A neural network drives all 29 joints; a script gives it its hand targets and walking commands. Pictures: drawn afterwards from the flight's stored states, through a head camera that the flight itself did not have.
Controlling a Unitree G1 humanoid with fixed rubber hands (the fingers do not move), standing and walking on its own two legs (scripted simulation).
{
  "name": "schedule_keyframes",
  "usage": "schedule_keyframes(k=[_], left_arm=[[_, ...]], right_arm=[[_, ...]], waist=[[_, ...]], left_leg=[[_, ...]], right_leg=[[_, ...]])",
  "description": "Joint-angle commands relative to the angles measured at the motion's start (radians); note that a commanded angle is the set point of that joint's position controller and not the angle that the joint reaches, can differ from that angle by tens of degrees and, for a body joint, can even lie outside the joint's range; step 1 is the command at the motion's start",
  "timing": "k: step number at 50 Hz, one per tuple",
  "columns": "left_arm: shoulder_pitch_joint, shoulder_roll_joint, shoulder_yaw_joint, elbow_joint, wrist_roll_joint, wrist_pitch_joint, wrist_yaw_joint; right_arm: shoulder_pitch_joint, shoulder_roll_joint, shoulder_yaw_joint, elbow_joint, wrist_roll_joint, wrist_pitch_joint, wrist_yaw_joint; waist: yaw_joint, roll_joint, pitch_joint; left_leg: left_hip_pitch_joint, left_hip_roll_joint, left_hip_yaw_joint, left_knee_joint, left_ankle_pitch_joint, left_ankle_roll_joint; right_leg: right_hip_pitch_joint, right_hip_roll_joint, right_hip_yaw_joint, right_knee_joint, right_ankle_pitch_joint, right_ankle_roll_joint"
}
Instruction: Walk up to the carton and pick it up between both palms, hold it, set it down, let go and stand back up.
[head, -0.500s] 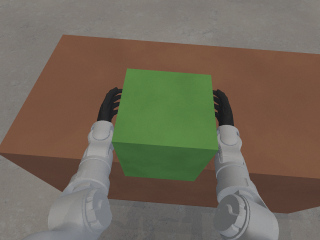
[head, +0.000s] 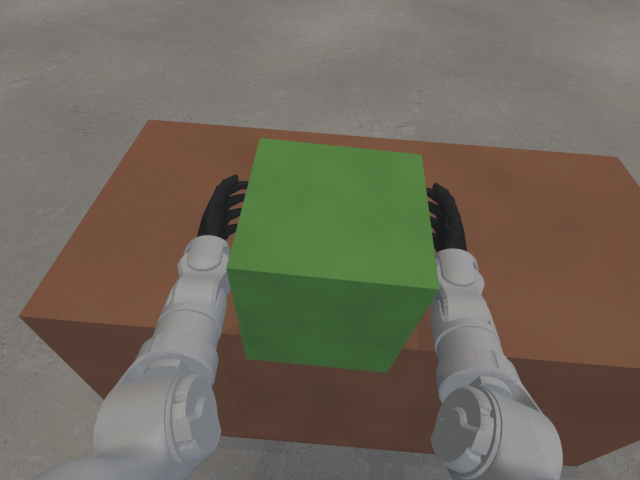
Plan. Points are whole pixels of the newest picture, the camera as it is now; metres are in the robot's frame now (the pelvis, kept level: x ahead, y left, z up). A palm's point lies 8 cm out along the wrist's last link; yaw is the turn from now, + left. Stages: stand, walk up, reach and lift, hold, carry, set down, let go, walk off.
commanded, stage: reach and lift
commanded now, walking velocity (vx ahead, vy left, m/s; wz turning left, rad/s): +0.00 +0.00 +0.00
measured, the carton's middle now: (328, 263) +0.40 -0.02 +0.04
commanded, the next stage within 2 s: none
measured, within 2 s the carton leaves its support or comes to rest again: neither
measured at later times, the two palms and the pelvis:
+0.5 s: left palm (208, 227) +0.40 +0.14 +0.11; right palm (447, 242) +0.39 -0.16 +0.11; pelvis +0.01 -0.01 +0.00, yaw +0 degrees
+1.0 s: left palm (194, 230) +0.37 +0.14 +0.14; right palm (452, 248) +0.36 -0.16 +0.13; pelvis +0.00 +0.00 +0.00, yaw +0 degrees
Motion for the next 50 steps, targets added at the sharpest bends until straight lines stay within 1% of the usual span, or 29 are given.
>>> schedule_keyframes(k=[1, 4, 9, 10, 14, 17, 20, 21, 25, 27, 30, 32, 35, 39, 42, 45, 48, 50], left_arm=[[-0.606, -0.398, -0.211, -0.158, 0.013, -0.005, -0.085], [-0.609, -0.409, -0.246, -0.200, -0.003, 0.014, -0.089], [-0.647, -0.452, -0.337, -0.266, -0.058, 0.010, -0.086], [-0.648, -0.456, -0.351, -0.273, -0.067, 0.009, -0.084], [-0.644, -0.472, -0.396, -0.291, -0.095, 0.008, -0.083], [-0.627, -0.472, -0.409, -0.299, -0.112, 0.019, -0.092], [-0.571, -0.471, -0.413, -0.307, -0.111, 0.048, -0.106], [-0.544, -0.468, -0.411, -0.313, -0.109, 0.062, -0.112], [-0.485, -0.446, -0.422, -0.355, -0.115, 0.125, -0.134], [-0.467, -0.449, -0.445, -0.404, -0.122, 0.152, -0.138], [-0.469, -0.462, -0.495, -0.488, -0.137, 0.183, -0.136], [-0.469, -0.470, -0.536, -0.546, -0.153, 0.201, -0.130], [-0.472, -0.481, -0.587, -0.626, -0.173, 0.226, -0.117], [-0.478, -0.487, -0.643, -0.699, -0.205, 0.263, -0.097], [-0.461, -0.483, -0.654, -0.722, -0.216, 0.300, -0.090], [-0.427, -0.457, -0.628, -0.711, -0.208, 0.348, -0.097], [-0.402, -0.434, -0.602, -0.722, -0.197, 0.393, -0.110], [-0.387, -0.427, -0.591, -0.740, -0.188, 0.421, -0.120]], right_arm=[[-0.517, 0.416, 0.242, -0.061, -0.007, -0.012, 0.101], [-0.525, 0.423, 0.272, -0.092, 0.013, -0.007, 0.103], [-0.552, 0.464, 0.361, -0.133, 0.060, -0.025, 0.093], [-0.551, 0.473, 0.384, -0.138, 0.072, -0.026, 0.090], [-0.557, 0.496, 0.471, -0.151, 0.126, -0.034, 0.075], [-0.538, 0.505, 0.537, -0.145, 0.182, -0.027, 0.057], [-0.503, 0.491, 0.586, -0.153, 0.240, -0.007, 0.033], [-0.486, 0.480, 0.596, -0.154, 0.261, 0.004, 0.026], [-0.446, 0.428, 0.621, -0.182, 0.325, 0.051, 0.002], [-0.434, 0.404, 0.625, -0.214, 0.348, 0.066, -0.006], [-0.437, 0.384, 0.637, -0.273, 0.366, 0.079, -0.008], [-0.433, 0.373, 0.652, -0.316, 0.375, 0.085, -0.009], [-0.445, 0.369, 0.677, -0.383, 0.390, 0.092, -0.005], [-0.472, 0.374, 0.712, -0.463, 0.409, 0.108, 0.001], [-0.481, 0.379, 0.740, -0.503, 0.427, 0.131, 0.000], [-0.474, 0.369, 0.749, -0.517, 0.439, 0.162, -0.008], [-0.453, 0.354, 0.746, -0.516, 0.456, 0.196, -0.020], [-0.445, 0.346, 0.746, -0.529, 0.466, 0.213, -0.029]], waist=[[-0.003, 0.027, -0.372], [-0.006, 0.033, -0.413], [-0.012, 0.027, -0.541], [-0.007, 0.031, -0.557], [0.005, 0.006, -0.606], [0.013, -0.017, -0.580], [0.016, -0.023, -0.514], [0.016, -0.025, -0.477], [0.005, -0.028, -0.338], [-0.004, -0.008, -0.319], [-0.019, 0.020, -0.324], [-0.026, 0.033, -0.355], [-0.026, 0.046, -0.388], [-0.019, 0.040, -0.408], [-0.008, 0.015, -0.395], [0.004, -0.012, -0.343], [0.007, -0.026, -0.291], [0.004, -0.025, -0.279]], left_leg=[[0.291, 0.019, -0.045, 0.034, -0.040, -0.012], [0.297, 0.015, -0.038, 0.045, -0.032, -0.009], [0.269, 0.010, -0.040, 0.059, 0.017, 0.005], [0.254, 0.008, -0.039, 0.062, 0.027, 0.011], [0.219, 0.006, -0.043, 0.066, 0.070, 0.027], [0.186, 0.005, -0.047, 0.067, 0.098, 0.041], [0.185, 0.004, -0.054, 0.072, 0.129, 0.045], [0.190, 0.004, -0.057, 0.072, 0.131, 0.043], [0.239, 0.005, -0.060, 0.071, 0.101, 0.027], [0.285, 0.005, -0.060, 0.077, 0.099, 0.012], [0.342, 0.006, -0.059, 0.088, 0.096, -0.008], [0.373, 0.008, -0.059, 0.095, 0.101, -0.017], [0.384, 0.009, -0.059, 0.099, 0.090, -0.022], [0.370, 0.011, -0.054, 0.101, 0.051, -0.019], [0.353, 0.011, -0.049, 0.099, 0.021, -0.004], [0.323, 0.010, -0.044, 0.090, -0.017, 0.012], [0.317, 0.008, -0.038, 0.084, -0.032, 0.019], [0.320, 0.006, -0.037, 0.084, -0.026, 0.022]], right_leg=[[0.062, -0.025, 0.004, 0.017, 0.126, 0.061], [0.078, -0.026, 0.005, 0.026, 0.137, 0.060], [0.147, -0.030, 0.019, 0.064, 0.262, 0.067], [0.168, -0.034, 0.027, 0.074, 0.293, 0.068], [0.247, -0.037, 0.043, 0.105, 0.401, 0.077], [0.316, -0.041, 0.059, 0.124, 0.484, 0.086], [0.367, -0.041, 0.072, 0.127, 0.539, 0.087], [0.372, -0.039, 0.069, 0.123, 0.540, 0.086], [0.345, -0.032, 0.062, 0.090, 0.459, 0.082], [0.304, -0.026, 0.054, 0.070, 0.399, 0.074], [0.246, -0.018, 0.040, 0.048, 0.322, 0.065], [0.224, -0.014, 0.033, 0.041, 0.295, 0.061], [0.204, -0.013, 0.025, 0.038, 0.255, 0.057], [0.182, -0.015, 0.025, 0.044, 0.204, 0.060], [0.191, -0.020, 0.030, 0.049, 0.189, 0.065], [0.215, -0.028, 0.038, 0.049, 0.175, 0.075], [0.228, -0.033, 0.044, 0.046, 0.167, 0.080], [0.237, -0.035, 0.048, 0.046, 0.178, 0.084]])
